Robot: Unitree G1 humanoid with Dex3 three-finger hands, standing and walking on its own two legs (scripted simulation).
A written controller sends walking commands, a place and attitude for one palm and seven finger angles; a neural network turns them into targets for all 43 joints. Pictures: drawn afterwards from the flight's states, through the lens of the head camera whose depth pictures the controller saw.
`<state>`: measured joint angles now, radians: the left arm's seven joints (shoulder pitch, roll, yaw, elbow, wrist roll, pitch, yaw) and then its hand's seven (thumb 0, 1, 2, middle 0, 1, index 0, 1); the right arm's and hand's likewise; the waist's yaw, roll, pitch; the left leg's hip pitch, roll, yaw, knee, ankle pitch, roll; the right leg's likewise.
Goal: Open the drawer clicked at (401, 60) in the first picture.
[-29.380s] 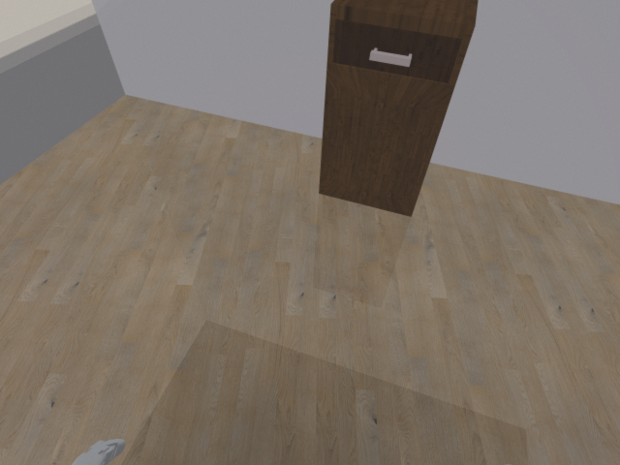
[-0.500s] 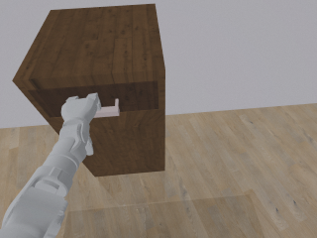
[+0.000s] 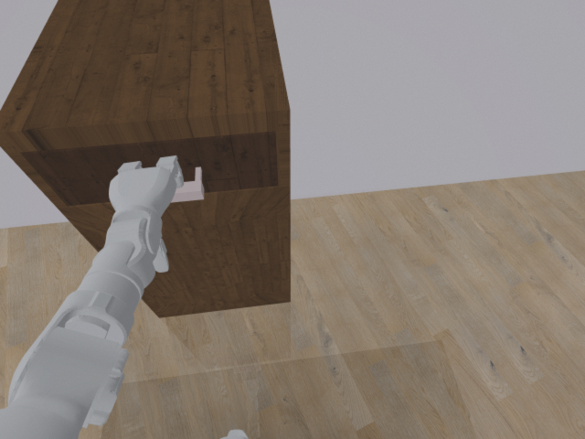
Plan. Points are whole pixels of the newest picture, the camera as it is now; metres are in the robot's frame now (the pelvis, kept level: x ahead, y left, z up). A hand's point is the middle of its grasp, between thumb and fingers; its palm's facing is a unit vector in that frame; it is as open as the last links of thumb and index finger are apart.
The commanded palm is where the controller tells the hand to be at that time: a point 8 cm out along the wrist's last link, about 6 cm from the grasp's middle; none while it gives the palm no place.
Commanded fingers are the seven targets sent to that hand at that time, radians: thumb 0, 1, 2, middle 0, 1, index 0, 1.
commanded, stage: lower the fingers behind the handle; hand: left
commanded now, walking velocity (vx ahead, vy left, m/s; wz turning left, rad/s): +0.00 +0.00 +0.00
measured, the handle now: (164, 184) +0.53 +0.22 -0.02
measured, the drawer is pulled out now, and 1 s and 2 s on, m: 0.00 0.00 0.01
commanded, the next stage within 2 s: lift the fingers back up to retry in 1.08 s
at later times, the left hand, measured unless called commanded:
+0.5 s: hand (166, 206) +0.47 +0.20 +0.00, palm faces -0.11 +0.03 -0.99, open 13.8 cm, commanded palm +0.45 +0.20 +0.02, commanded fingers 0.00 -0.50 0.30 -0.30 -1.20 -0.30 -1.20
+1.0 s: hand (167, 211) +0.47 +0.20 -0.01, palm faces -0.02 +0.03 -1.00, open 14.1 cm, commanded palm +0.44 +0.20 +0.01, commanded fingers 0.00 -0.50 0.30 -0.30 -1.20 -0.30 -1.20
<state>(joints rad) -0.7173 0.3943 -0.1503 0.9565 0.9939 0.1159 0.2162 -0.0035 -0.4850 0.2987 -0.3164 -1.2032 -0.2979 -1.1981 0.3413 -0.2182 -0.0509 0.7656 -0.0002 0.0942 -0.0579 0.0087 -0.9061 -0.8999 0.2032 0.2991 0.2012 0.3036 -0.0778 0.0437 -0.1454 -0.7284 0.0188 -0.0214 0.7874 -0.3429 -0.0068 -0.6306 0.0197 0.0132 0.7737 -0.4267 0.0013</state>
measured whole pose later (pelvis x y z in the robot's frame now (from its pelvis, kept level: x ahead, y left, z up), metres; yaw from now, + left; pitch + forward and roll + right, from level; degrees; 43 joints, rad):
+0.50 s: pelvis -0.02 +0.00 -0.02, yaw -1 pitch +20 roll -1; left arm -0.88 0.40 -0.10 1.17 1.06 0.21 0.34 0.00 -0.49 0.30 -0.33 -1.29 -0.31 -1.23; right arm 0.31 -0.22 -0.02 0.73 0.00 0.09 -0.03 0.01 -0.91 -0.90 0.20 0.30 0.20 0.30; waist -0.14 0.05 -0.17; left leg -0.87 0.03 -0.01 0.88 -0.36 0.00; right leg -0.79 0.04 0.03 0.87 -0.44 0.00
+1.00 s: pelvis -0.03 +0.01 -0.03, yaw -2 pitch +22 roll -2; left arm -0.87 0.38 -0.13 1.11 1.07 0.19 0.41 0.00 -0.49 0.30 -0.21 -1.28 -0.27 -1.20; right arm 0.31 -0.22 -0.03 0.72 0.00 0.09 -0.01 0.01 -0.91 -0.90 0.20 0.30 0.20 0.30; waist -0.12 0.05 -0.18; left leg -0.98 0.03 -0.01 0.97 -0.38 0.01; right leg -0.88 0.03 0.03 0.95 -0.46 0.02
